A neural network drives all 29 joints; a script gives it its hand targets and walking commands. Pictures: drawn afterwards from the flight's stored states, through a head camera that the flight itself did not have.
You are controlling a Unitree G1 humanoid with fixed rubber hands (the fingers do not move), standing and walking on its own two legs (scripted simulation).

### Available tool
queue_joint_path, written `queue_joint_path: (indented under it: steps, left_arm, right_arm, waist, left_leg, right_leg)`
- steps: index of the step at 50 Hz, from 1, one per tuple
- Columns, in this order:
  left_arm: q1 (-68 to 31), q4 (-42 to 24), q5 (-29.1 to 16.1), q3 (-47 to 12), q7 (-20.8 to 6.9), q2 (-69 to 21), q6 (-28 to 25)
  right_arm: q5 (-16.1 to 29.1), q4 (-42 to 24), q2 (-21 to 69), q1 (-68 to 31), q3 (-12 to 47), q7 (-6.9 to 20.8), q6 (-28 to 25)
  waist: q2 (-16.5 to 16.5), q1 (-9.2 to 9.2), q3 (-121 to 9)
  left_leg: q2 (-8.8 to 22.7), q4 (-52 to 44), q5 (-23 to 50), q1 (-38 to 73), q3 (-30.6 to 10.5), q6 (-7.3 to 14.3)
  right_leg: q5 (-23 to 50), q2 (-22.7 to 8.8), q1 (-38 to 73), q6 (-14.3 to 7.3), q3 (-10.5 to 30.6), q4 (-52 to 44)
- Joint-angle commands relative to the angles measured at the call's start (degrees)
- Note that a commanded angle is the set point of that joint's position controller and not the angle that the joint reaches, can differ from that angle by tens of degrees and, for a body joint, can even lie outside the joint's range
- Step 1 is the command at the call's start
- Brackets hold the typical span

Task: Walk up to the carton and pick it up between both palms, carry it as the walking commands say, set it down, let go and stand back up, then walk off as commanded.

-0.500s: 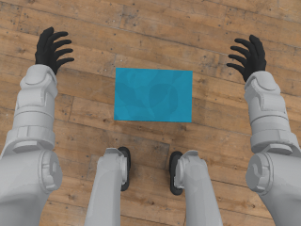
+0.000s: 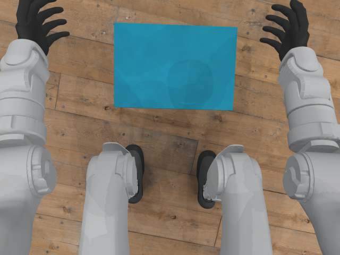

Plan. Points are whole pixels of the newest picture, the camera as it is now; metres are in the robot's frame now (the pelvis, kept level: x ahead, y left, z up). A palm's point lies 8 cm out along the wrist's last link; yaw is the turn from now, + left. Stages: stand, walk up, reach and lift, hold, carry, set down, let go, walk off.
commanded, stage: reach and lift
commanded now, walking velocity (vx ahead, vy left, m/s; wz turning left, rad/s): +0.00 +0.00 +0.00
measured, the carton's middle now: (173, 74) +0.49 +0.01 -0.34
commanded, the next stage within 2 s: none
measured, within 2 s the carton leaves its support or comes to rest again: neither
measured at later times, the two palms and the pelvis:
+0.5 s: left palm (75, 63) +0.50 +0.26 -0.27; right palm (261, 63) +0.52 -0.21 -0.26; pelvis -0.01 +0.00 -0.09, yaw +0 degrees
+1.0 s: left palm (79, 62) +0.50 +0.25 -0.26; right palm (256, 63) +0.52 -0.19 -0.26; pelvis -0.01 +0.00 -0.09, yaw +0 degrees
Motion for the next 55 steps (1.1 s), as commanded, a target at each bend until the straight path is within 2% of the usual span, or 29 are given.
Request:
queue_joint_path:
  steps: [1, 10, 17, 26, 29, 37, 47, 55]
  left_arm:
    - [-13.17, -3.87, -1.00, 0.13, 1.00, 10.01, -1.85]
    - [-16.58, -0.55, -3.09, -2.80, 4.01, 10.07, -4.25]
    - [-17.81, 1.92, -4.54, -5.08, 5.19, 9.14, -5.77]
    - [-19.57, 1.23, -7.52, -7.80, 5.94, 10.10, -7.12]
    - [-18.45, 2.73, -9.09, -9.26, 5.61, 8.71, -6.94]
    - [-18.01, 5.31, -7.53, -7.82, 5.85, 9.55, -7.30]
    - [-21.26, 7.16, -7.42, -9.48, 6.24, 7.88, -7.41]
    - [-23.19, 7.30, -7.52, -11.67, 7.12, 4.85, -7.81]
  right_arm:
    - [0.81, -3.78, -8.88, -13.49, -0.21, -0.36, -1.99]
    - [3.35, 1.14, -10.12, -16.97, 2.39, -1.16, -4.83]
    - [4.81, 5.09, -10.49, -18.31, 3.76, -1.51, -6.92]
    - [8.60, 6.19, -10.21, -20.14, 7.35, -1.97, -7.95]
    - [8.43, 6.22, -9.96, -19.30, 8.06, -2.17, -7.83]
    - [7.76, 7.00, -9.38, -19.34, 7.71, -2.33, -7.83]
    - [7.46, 9.72, -8.22, -21.79, 7.83, -2.61, -7.81]
    - [7.93, 11.35, -5.34, -23.36, 8.99, -3.10, -8.52]
  waist:
    - [0.67, 0.22, -60.11]
    - [1.88, -0.20, -57.07]
    - [2.20, -0.65, -52.73]
    - [1.96, 1.30, -56.61]
    - [0.53, 0.16, -55.06]
    - [-0.27, 1.49, -50.65]
    - [0.54, 0.87, -48.45]
    - [1.06, 0.67, -49.77]
  left_leg:
    - [-1.35, -5.22, 10.36, 33.53, 4.82, -0.09]
    - [-0.70, 1.62, 12.40, 35.95, 3.30, -0.33]
    - [-0.28, 5.95, 12.99, 34.45, 2.34, -0.59]
    - [0.17, 9.69, 15.14, 35.13, 2.70, -0.47]
    - [0.24, 10.16, 14.99, 32.65, 2.95, -0.48]
    - [0.37, 9.76, 13.38, 28.81, 3.08, -0.16]
    - [0.34, 8.54, 10.91, 28.30, 2.68, -0.29]
    - [-0.36, 8.22, 11.65, 30.11, 2.77, -0.44]
  right_leg:
    - [10.07, 1.87, 30.00, 0.61, -3.91, -6.35]
    - [9.71, 1.03, 25.15, 0.60, -3.89, 0.63]
    - [9.89, 0.42, 21.47, 0.82, -3.53, 5.06]
    - [12.73, 0.15, 24.92, 0.80, -2.78, 8.68]
    - [13.76, 0.10, 25.84, 0.82, -2.89, 8.70]
    - [12.64, 0.32, 23.84, 1.20, -2.25, 8.18]
    - [9.79, 0.46, 21.78, 1.11, -2.39, 7.33]
    - [10.21, 0.94, 21.82, 0.97, -2.73, 7.22]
